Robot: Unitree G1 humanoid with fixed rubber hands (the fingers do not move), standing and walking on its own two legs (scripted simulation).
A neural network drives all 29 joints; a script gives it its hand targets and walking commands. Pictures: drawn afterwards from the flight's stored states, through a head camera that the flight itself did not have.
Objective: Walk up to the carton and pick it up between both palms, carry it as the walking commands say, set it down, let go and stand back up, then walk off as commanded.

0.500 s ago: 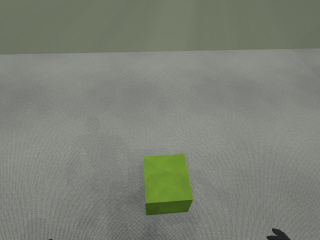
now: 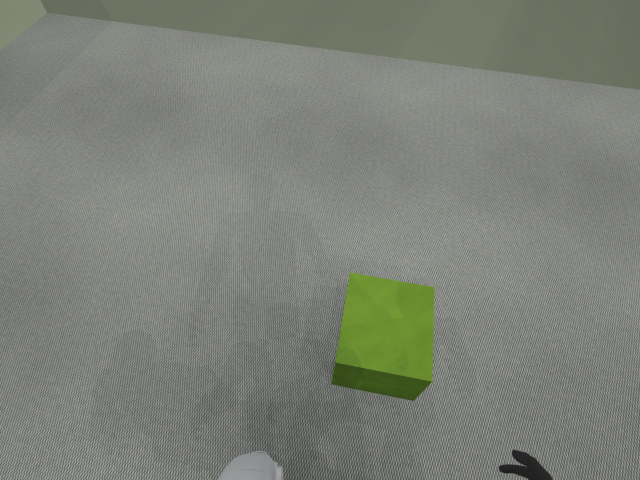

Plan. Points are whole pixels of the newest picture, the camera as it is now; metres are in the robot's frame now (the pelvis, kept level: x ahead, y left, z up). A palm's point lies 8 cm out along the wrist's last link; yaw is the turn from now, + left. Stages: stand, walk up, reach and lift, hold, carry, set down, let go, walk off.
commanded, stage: stand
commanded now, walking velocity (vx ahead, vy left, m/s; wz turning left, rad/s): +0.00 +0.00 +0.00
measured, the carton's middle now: (381, 336) +0.52 -0.18 -0.66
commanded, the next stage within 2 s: none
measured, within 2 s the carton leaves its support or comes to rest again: neither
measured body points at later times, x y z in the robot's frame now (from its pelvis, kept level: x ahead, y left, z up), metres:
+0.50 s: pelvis -0.01 +0.01 +0.01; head +0.00 +0.00 +0.46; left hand +0.02 +0.27 -0.13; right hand +0.08 -0.24 -0.14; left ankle +0.01 +0.13 -0.73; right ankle -0.01 -0.10 -0.73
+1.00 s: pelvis +0.01 +0.00 +0.02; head +0.02 -0.01 +0.47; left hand +0.00 +0.23 -0.14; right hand +0.01 -0.23 -0.15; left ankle +0.01 +0.13 -0.73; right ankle -0.01 -0.10 -0.73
